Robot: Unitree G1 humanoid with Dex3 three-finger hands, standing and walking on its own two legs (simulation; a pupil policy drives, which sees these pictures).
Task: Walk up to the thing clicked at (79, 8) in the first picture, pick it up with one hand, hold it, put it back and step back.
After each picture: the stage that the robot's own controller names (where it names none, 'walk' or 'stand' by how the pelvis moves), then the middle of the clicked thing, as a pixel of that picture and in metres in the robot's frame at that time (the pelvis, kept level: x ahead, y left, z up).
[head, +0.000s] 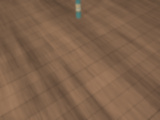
stand; (78, 9) +1.99 +0.13 -0.66
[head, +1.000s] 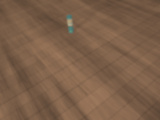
walk; (70, 24) +1.85 +0.32 -0.64
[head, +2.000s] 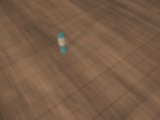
walk; (62, 42) +1.29 +0.36 -0.65
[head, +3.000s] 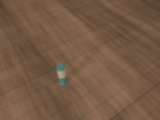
walk; (61, 74) +0.85 +0.27 -0.64
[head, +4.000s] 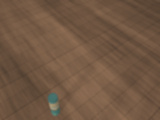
walk; (54, 105) +0.56 +0.22 -0.64
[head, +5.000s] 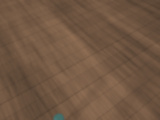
stand; out of the picture +0.41 +0.20 -0.65
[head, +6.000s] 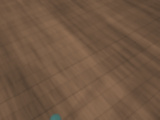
stand; out of the picture +0.41 +0.21 -0.65
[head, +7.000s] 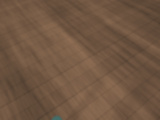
stand; out of the picture +0.41 +0.22 -0.66
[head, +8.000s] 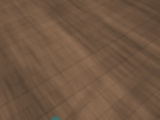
stand; out of the picture +0.40 +0.22 -0.66
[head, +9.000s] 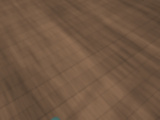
go down; out of the picture +0.40 +0.22 -0.66
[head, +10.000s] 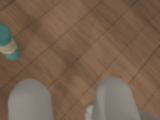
go down; (7, 44) +0.46 +0.28 -0.26
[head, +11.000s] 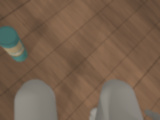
approach; (14, 47) +0.46 +0.29 -0.26
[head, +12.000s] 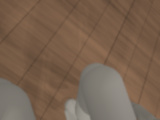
close in; out of the picture +0.44 +0.34 -0.16
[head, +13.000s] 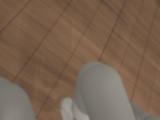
lift; out of the picture +0.42 +0.33 -0.16
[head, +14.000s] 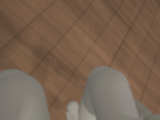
lift; out of the picture +0.35 +0.30 -0.15
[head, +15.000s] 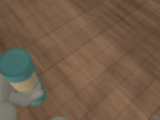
lift; (28, 83) +0.32 +0.19 +0.04
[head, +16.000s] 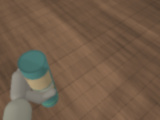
hold; (42, 83) +0.32 +0.15 +0.05
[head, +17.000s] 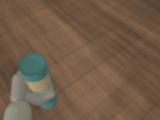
hold; (42, 85) +0.32 +0.16 +0.04
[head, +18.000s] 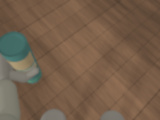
crouch; (24, 62) +0.40 +0.21 -0.02
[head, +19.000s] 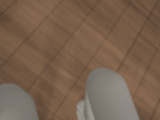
lower; out of the picture +0.46 +0.31 -0.11
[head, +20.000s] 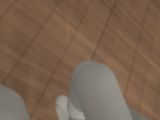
lower; out of the picture +0.43 +0.33 -0.16
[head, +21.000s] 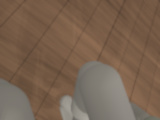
lower; out of the picture +0.42 +0.34 -0.16
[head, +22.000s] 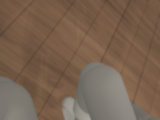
lower; out of the picture +0.41 +0.33 -0.15
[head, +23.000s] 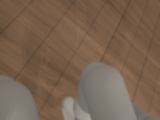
rest; out of the picture +0.40 +0.33 -0.16
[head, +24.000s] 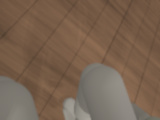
open; out of the picture +0.41 +0.31 -0.16
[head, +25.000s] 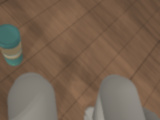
stand; (11, 48) +0.43 +0.27 -0.21
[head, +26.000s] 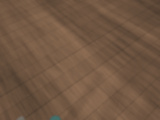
stand; out of the picture +0.37 +0.18 -0.58
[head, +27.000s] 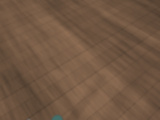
stand; out of the picture +0.39 +0.19 -0.60
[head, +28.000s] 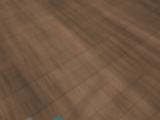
stand; out of the picture +0.38 +0.19 -0.60
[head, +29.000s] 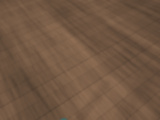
walk; out of the picture +0.41 +0.17 -0.66
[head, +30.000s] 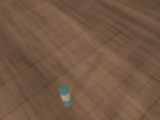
walk; (65, 96) +0.56 +0.21 -0.64
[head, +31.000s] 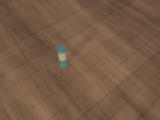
walk; (62, 57) +0.90 +0.20 -0.64
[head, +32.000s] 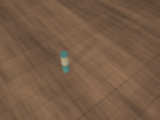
stand; (65, 62) +1.02 +0.23 -0.65
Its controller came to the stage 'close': yes
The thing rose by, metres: 0.68
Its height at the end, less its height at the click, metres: +0.00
